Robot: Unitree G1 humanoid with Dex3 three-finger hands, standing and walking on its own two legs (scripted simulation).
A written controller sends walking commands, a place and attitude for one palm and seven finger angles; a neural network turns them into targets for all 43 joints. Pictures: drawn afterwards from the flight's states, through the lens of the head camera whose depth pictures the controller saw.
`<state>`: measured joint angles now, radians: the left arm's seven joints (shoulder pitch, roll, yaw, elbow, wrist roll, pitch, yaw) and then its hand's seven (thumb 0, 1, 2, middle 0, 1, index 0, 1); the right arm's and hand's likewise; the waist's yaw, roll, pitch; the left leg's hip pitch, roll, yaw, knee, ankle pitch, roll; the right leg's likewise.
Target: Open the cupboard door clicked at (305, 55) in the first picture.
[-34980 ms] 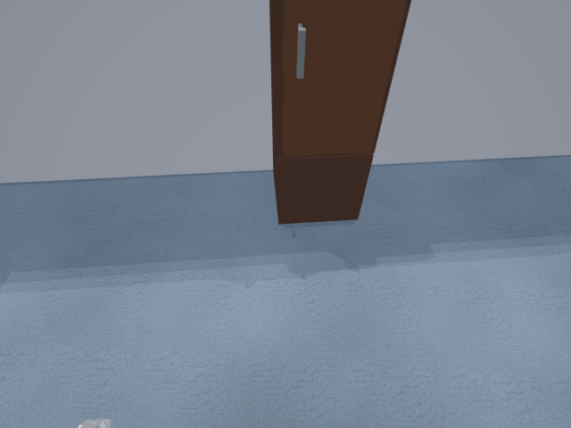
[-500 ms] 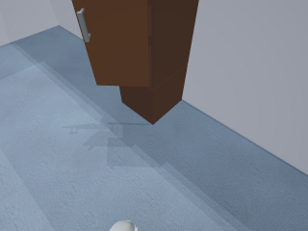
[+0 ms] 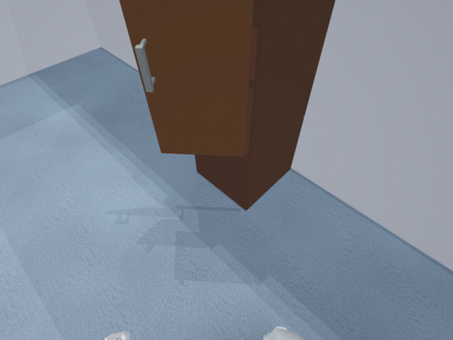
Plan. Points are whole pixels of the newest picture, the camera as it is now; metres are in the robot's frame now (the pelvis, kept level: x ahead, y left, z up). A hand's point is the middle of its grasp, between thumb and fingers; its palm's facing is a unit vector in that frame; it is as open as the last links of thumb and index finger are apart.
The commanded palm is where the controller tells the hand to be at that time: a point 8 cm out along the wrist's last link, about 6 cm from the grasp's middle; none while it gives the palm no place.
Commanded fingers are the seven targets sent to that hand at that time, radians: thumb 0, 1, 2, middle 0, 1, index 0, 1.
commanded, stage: take the last steps up to it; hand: left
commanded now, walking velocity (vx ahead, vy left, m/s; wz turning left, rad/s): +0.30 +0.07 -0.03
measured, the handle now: (146, 66) +0.81 +0.28 +0.06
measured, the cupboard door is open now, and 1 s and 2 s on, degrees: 40 40 40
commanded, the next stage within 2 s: come to a stop and stand still in 0.38 s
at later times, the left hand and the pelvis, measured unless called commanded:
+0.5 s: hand out of the picture +0.14 +0.21 -0.18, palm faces +0.10 -0.98 -0.18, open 7.3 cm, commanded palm none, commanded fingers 0.00 0.90 0.90 -0.20 -0.30 -0.20 -0.30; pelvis +0.19 +0.03 +0.00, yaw +0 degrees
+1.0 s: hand (140, 256) +0.32 +0.23 -0.17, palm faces -0.03 -0.96 -0.27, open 7.4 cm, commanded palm none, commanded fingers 0.00 0.90 0.90 -0.20 -0.30 -0.20 -0.30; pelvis +0.22 +0.02 -0.01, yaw -3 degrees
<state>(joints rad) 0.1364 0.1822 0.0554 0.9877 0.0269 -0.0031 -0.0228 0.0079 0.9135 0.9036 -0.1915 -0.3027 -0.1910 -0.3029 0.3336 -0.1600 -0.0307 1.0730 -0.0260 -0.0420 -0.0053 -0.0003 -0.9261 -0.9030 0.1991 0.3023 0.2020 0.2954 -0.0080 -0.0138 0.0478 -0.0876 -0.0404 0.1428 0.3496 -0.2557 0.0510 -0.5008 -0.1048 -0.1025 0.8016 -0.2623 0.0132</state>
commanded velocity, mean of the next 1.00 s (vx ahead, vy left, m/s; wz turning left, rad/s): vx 0.01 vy -0.03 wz -0.01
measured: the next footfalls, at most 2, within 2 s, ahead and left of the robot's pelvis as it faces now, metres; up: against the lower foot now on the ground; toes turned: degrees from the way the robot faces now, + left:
right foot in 0.10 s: +0.16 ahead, -0.11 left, +0.00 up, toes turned -8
left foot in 0.52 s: +0.29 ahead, +0.13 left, +0.00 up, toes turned +1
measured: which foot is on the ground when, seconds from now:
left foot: down 0.00-0.10, up 0.12-0.50, down 0.52-1.00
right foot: up 0.00-0.08, down 0.10-0.52, up 0.54-0.98, down 1.00-1.00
